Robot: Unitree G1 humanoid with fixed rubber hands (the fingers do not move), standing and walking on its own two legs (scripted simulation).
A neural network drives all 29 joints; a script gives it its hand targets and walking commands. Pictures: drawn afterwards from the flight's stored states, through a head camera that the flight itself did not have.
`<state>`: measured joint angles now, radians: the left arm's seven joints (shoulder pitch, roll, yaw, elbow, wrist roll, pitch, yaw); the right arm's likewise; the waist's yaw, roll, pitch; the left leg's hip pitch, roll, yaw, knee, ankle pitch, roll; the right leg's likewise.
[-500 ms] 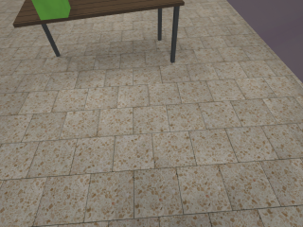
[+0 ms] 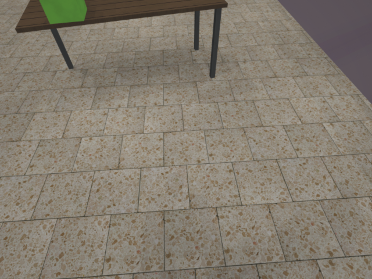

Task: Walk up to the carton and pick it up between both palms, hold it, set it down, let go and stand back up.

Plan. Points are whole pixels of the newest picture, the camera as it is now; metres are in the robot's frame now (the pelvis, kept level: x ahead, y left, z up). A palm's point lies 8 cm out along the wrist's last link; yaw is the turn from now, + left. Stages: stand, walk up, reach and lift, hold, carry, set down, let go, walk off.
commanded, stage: stand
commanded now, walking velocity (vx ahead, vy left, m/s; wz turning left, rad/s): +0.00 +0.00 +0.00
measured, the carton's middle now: out of the picture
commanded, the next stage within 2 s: walk up in 0.20 s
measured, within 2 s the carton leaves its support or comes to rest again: neither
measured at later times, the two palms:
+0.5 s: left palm out of the picture -0.04 +0.24 -0.15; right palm out of the picture +0.02 -0.20 -0.15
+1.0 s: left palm (47, 222) +0.27 +0.41 -0.13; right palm (221, 268) +0.17 -0.05 -0.14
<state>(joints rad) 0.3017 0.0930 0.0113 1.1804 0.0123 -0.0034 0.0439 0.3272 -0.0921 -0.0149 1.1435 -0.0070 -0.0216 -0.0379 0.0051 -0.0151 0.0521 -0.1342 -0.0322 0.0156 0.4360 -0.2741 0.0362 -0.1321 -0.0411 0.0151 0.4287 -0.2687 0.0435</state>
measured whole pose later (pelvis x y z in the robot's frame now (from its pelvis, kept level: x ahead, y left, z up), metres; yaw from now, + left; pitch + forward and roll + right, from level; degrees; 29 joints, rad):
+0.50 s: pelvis +0.01 +0.02 -0.01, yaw +4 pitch +0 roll +0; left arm 0.31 0.13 0.06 1.16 0.03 0.00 0.08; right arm 0.31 -0.14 -0.05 1.06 -0.04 0.05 0.03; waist 0.01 -0.01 0.03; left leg -0.39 -0.02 0.06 0.93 -0.41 0.00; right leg -0.15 -0.12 -0.06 0.48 -0.32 0.08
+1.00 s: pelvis +0.19 +0.16 +0.00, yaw +18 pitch +1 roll +0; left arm 0.07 0.18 0.04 0.95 0.02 -0.04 -0.05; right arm 0.48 -0.10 -0.02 1.05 -0.02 -0.09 0.01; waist -0.08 -0.02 0.03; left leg -0.06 0.00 0.07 0.42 -0.36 0.02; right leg -0.63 -0.14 -0.09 0.93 -0.17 0.05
